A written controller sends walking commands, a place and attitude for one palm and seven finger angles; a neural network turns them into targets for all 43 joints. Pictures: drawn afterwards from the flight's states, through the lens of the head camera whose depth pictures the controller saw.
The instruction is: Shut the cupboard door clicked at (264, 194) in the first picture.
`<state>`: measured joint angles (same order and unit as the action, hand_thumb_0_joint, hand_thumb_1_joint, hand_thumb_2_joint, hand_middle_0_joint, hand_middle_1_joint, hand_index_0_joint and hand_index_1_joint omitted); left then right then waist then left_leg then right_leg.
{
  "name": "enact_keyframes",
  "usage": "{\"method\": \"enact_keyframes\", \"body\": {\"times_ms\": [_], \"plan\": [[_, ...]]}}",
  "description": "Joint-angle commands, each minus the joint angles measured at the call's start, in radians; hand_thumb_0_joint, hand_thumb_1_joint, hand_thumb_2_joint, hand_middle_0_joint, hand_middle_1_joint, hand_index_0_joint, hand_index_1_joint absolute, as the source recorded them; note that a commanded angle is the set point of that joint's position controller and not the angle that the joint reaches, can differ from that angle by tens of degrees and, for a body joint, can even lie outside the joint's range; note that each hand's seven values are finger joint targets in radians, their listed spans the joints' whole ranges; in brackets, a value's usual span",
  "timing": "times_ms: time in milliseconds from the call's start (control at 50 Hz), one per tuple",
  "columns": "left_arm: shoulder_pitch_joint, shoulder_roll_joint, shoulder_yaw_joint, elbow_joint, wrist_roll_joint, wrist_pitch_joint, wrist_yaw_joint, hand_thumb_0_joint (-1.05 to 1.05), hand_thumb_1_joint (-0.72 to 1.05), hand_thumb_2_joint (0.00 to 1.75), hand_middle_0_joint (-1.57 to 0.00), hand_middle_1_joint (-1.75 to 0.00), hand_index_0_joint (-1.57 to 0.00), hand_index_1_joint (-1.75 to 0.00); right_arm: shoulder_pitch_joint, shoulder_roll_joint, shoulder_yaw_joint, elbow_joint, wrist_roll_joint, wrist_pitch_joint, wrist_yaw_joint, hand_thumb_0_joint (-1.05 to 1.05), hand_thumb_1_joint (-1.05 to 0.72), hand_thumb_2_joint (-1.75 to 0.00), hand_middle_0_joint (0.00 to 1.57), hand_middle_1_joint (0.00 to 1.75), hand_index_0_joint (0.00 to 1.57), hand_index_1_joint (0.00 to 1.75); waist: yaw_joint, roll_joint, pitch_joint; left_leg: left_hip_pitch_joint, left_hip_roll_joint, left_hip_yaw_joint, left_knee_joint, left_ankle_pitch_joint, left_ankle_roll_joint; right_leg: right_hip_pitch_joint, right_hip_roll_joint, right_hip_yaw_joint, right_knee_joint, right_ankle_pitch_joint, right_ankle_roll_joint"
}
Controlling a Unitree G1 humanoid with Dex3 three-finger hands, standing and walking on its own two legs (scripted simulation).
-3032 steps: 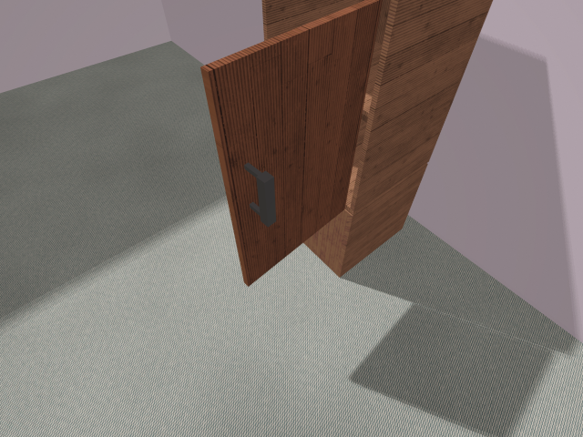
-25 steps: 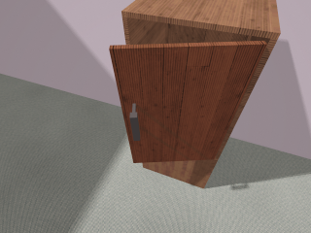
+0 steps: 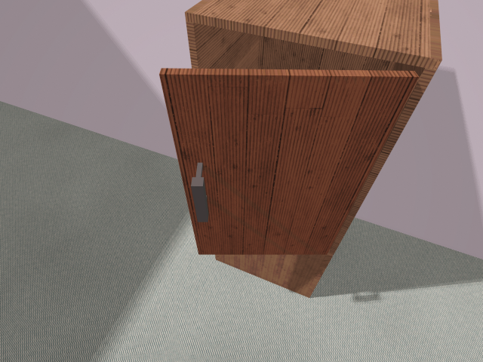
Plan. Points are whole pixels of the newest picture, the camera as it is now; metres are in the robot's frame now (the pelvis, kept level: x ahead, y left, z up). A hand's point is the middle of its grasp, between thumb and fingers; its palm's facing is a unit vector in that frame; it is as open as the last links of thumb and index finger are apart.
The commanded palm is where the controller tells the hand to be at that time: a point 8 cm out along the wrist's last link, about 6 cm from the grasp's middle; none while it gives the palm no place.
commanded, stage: shuffle to correct the standing spot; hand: left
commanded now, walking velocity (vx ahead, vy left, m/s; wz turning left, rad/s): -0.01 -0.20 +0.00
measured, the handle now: (201, 192) +0.43 +0.11 +0.00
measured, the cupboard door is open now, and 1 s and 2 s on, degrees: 23 23 23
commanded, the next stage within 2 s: come to a stop and stand still in 0.30 s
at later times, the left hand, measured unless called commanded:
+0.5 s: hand out of the picture -0.02 +0.08 -0.19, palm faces +0.07 -0.99 -0.14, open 7.4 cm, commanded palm none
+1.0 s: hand out of the picture -0.03 +0.06 -0.20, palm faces +0.09 -0.97 -0.21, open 7.4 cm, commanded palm none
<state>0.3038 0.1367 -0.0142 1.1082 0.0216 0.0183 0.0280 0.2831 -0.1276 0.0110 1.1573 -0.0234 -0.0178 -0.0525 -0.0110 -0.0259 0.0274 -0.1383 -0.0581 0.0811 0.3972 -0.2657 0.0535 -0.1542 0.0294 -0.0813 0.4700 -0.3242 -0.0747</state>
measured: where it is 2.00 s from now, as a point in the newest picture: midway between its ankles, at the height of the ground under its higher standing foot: outside the picture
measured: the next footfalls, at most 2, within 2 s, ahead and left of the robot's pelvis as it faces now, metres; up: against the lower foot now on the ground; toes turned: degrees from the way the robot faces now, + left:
left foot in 0.46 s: +0.02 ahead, +0.01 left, +0.00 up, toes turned +6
right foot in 0.68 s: +0.00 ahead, -0.27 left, +0.00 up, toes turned +2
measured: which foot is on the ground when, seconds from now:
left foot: down 0.00-0.22, up 0.24-0.44, down 0.46-1.00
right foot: down 0.00-0.44, up 0.46-0.66, down 0.68-1.00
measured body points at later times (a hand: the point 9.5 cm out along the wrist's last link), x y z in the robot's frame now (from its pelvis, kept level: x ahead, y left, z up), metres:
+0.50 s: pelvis -0.01 -0.08 -0.01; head +0.02 -0.06 +0.43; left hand -0.02 +0.13 -0.18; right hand -0.01 -0.33 -0.16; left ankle -0.02 +0.03 -0.74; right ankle -0.07 -0.13 -0.66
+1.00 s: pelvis -0.02 -0.12 -0.02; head +0.02 -0.11 +0.43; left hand -0.03 +0.11 -0.18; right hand +0.08 -0.38 -0.15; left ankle -0.02 +0.01 -0.74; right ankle -0.04 -0.31 -0.73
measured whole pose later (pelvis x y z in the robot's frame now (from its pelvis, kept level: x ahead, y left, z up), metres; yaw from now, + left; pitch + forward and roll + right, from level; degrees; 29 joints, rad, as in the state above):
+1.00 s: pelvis -0.02 -0.12 -0.02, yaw +2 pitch -1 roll +2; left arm 0.29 0.20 0.04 1.01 0.03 0.06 0.03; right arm 0.17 -0.21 -0.06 0.96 -0.02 0.02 -0.01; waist 0.04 -0.08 0.09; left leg -0.29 0.01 0.07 0.63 -0.33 -0.01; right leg -0.27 -0.12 0.10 0.72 -0.46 0.08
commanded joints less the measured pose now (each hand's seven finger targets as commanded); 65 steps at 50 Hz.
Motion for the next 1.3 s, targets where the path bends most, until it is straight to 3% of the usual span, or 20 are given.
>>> {"method": "enact_keyframes", "body": {"times_ms": [0,200,280,360,400,420,440,460,500,600,660,700,780,880,940,1020,1080,1120,1180,1280], "plan": [[0.107,0.058,0.022,-0.026,0.000,-0.003,0.005,0.00,0.90,0.90,-0.20,-0.30,-0.20,-0.30,0.089,-0.139,-0.035,-0.017,0.002,-0.005,-0.023,0.00,-0.90,-0.90,0.20,0.30,0.20,0.30,0.005,0.059,0.031,0.006,0.275,-0.249,-0.047,0.400,0.073,-0.076,-0.095,0.065,0.003,0.181,0.026],[0.164,0.098,0.061,-0.064,0.009,0.015,0.004,0.00,0.90,0.90,-0.20,-0.30,-0.20,-0.30,0.068,-0.081,-0.049,-0.046,0.009,0.024,-0.034,0.00,-0.90,-0.90,0.20,0.30,0.20,0.30,0.027,-0.144,0.005,-0.235,0.088,0.001,0.292,-0.127,-0.022,0.085,-0.221,0.206,-0.110,0.625,-0.010],[0.144,0.088,0.070,-0.097,0.012,0.021,0.011,0.00,0.90,0.90,-0.20,-0.30,-0.20,-0.30,0.025,-0.089,-0.063,-0.066,0.011,0.042,-0.041,0.00,-0.90,-0.90,0.20,0.30,0.20,0.30,0.029,-0.024,0.030,-0.358,0.094,-0.031,0.661,-0.257,-0.031,0.068,-0.244,0.221,-0.159,0.710,-0.004],[0.014,0.118,0.099,-0.164,0.010,0.027,0.003,0.00,0.90,0.90,-0.20,-0.30,-0.20,-0.30,0.177,-0.122,-0.090,-0.039,0.015,0.050,-0.050,0.00,-0.90,-0.90,0.20,0.30,0.20,0.30,-0.064,-0.081,0.028,-0.226,0.080,0.064,0.451,-0.265,-0.025,0.025,-0.119,0.091,-0.196,0.911,0.306],[-0.173,0.180,0.130,-0.228,-0.014,0.044,0.001,0.00,0.90,0.90,-0.20,-0.30,-0.20,-0.30,0.567,-0.206,-0.132,0.044,0.021,0.037,-0.075,0.00,-0.90,-0.90,0.20,0.30,0.20,0.30,-0.281,-0.019,-0.037,0.227,0.132,0.074,-0.098,0.006,0.098,-0.236,0.032,-0.078,0.370,1.093,0.492],[-0.070,0.125,0.115,-0.228,-0.036,0.050,0.005,0.00,0.90,0.90,-0.20,-0.30,-0.20,-0.30,0.473,-0.195,-0.101,0.003,0.021,0.020,-0.083,0.00,-0.90,-0.90,0.20,0.30,0.20,0.30,-0.203,0.492,-0.057,0.101,0.495,-0.378,-0.116,0.288,0.221,-0.359,0.120,0.110,1.042,-0.266,0.305],[0.059,0.127,0.119,-0.217,-0.018,0.063,0.007,0.00,0.90,0.90,-0.20,-0.30,-0.20,-0.30,0.169,-0.159,-0.065,-0.106,0.021,0.022,-0.072,0.00,-0.90,-0.90,0.20,0.30,0.20,0.30,-0.013,0.287,-0.026,-0.155,0.547,-0.449,-0.060,0.363,0.239,-0.326,0.002,0.293,1.096,-0.294,0.104],[0.142,0.119,0.124,-0.222,-0.009,0.066,0.007,0.00,0.90,0.90,-0.20,-0.30,-0.20,-0.30,-0.115,-0.167,-0.065,-0.229,0.012,0.004,-0.057,0.00,-0.90,-0.90,0.20,0.30,0.20,0.30,0.097,0.264,-0.019,-0.334,0.601,-0.402,-0.071,0.184,0.236,-0.283,-0.063,0.339,1.143,-0.240,0.067],[0.098,0.056,0.094,-0.213,0.016,0.049,-0.011,0.00,0.90,0.90,-0.20,-0.30,-0.20,-0.30,-0.250,-0.150,-0.053,-0.268,-0.020,-0.015,-0.017,0.00,-0.90,-0.90,0.20,0.30,0.20,0.30,0.142,0.188,0.120,-0.558,0.348,-0.248,-0.160,-0.142,0.103,-0.233,-0.035,0.187,0.868,-0.112,0.096],[0.115,0.024,0.047,-0.141,-0.002,-0.013,-0.016,0.00,0.90,0.90,-0.20,-0.30,-0.20,-0.30,0.007,-0.199,-0.071,-0.175,-0.021,0.007,0.016,0.00,-0.90,-0.90,0.20,0.30,0.20,0.30,0.052,0.075,0.020,-0.200,0.187,-0.090,0.133,-0.013,0.015,-0.099,-0.011,-0.048,0.021,-0.040,0.150],[0.091,0.226,0.071,-0.149,0.005,-0.047,-0.003,0.00,0.90,0.90,-0.20,-0.30,-0.20,-0.30,0.043,-0.102,-0.062,-0.209,0.008,0.012,0.029,0.00,-0.90,-0.90,0.20,0.30,0.20,0.30,0.016,-0.240,-0.067,-0.265,0.065,-0.001,0.298,-0.178,-0.081,-0.029,-0.311,0.394,-0.080,0.434,0.032],[0.045,0.273,0.083,-0.157,0.011,-0.037,-0.009,0.00,0.90,0.90,-0.20,-0.30,-0.20,-0.30,0.024,-0.100,-0.071,-0.205,0.010,0.005,0.043,0.00,-0.90,-0.90,0.20,0.30,0.20,0.30,0.003,-0.013,-0.102,-0.145,0.047,0.011,0.231,-0.051,-0.076,-0.034,-0.287,0.316,0.020,0.599,0.026],[0.055,0.270,0.089,-0.130,0.011,-0.026,0.015,0.00,0.90,0.90,-0.20,-0.30,-0.20,-0.30,-0.039,-0.138,-0.080,-0.219,0.017,0.028,0.037,0.00,-0.90,-0.90,0.20,0.30,0.20,0.30,0.041,-0.301,0.003,-0.250,0.043,0.008,0.285,-0.087,-0.080,0.001,-0.287,0.334,0.051,0.772,0.033],[-0.004,0.244,0.093,-0.167,0.011,0.003,0.017,0.00,0.90,0.90,-0.20,-0.30,-0.20,-0.30,-0.019,-0.160,-0.083,-0.224,0.017,0.027,0.044,0.00,-0.90,-0.90,0.20,0.30,0.20,0.30,0.010,-0.141,0.024,-0.026,0.083,-0.007,0.137,0.195,-0.055,-0.188,-0.204,0.228,0.098,0.429,0.074],[-0.046,0.145,0.076,-0.189,0.003,0.019,0.015,0.00,0.90,0.90,-0.20,-0.30,-0.20,-0.30,-0.001,-0.225,-0.094,-0.217,0.007,0.021,0.037,0.00,-0.90,-0.90,0.20,0.30,0.20,0.30,-0.006,0.267,0.026,-0.068,0.269,-0.218,-0.008,0.325,0.079,-0.215,-0.055,0.048,0.291,-0.141,0.134],[0.077,0.114,0.054,-0.134,0.003,0.006,-0.002,0.00,0.90,0.90,-0.20,-0.30,-0.20,-0.30,-0.136,-0.209,-0.078,-0.258,0.001,0.029,0.033,0.00,-0.90,-0.90,0.20,0.30,0.20,0.30,0.073,0.177,-0.004,-0.160,0.204,-0.152,0.060,0.139,0.046,-0.087,-0.076,0.048,0.105,-0.030,0.106],[0.041,0.222,0.058,-0.131,0.003,-0.018,0.000,0.00,0.90,0.90,-0.20,-0.30,-0.20,-0.30,-0.095,-0.124,-0.062,-0.257,0.014,0.033,0.039,0.00,-0.90,-0.90,0.20,0.30,0.20,0.30,0.030,-0.096,-0.033,-0.172,0.067,-0.029,0.215,-0.009,-0.053,-0.061,-0.290,0.329,-0.108,0.235,0.024],[-0.042,0.226,0.054,-0.141,0.000,-0.022,-0.002,0.00,0.90,0.90,-0.20,-0.30,-0.20,-0.30,-0.068,-0.126,-0.062,-0.219,0.012,0.036,0.041,0.00,-0.90,-0.90,0.20,0.30,0.20,0.30,0.004,-0.202,0.009,-0.081,0.075,-0.049,0.171,-0.021,-0.061,-0.174,-0.253,0.292,-0.124,0.140,0.020],[0.044,0.176,0.050,-0.118,0.007,-0.051,0.041,0.00,0.90,0.90,-0.20,-0.30,-0.20,-0.30,-0.071,-0.206,-0.062,-0.241,0.016,0.002,0.047,0.00,-0.90,-0.90,0.20,0.30,0.20,0.30,0.020,0.046,-0.073,-0.017,0.166,-0.059,0.239,0.239,-0.064,-0.097,-0.182,0.232,-0.011,0.477,0.082],[0.008,0.169,0.039,-0.156,-0.002,-0.038,0.028,0.00,0.90,0.90,-0.20,-0.30,-0.20,-0.30,-0.021,-0.195,-0.055,-0.260,0.011,-0.008,0.044,0.00,-0.90,-0.90,0.20,0.30,0.20,0.30,0.012,0.141,-0.083,-0.063,0.207,-0.149,0.106,0.471,0.006,-0.067,-0.078,0.068,0.103,0.095,0.087]]}}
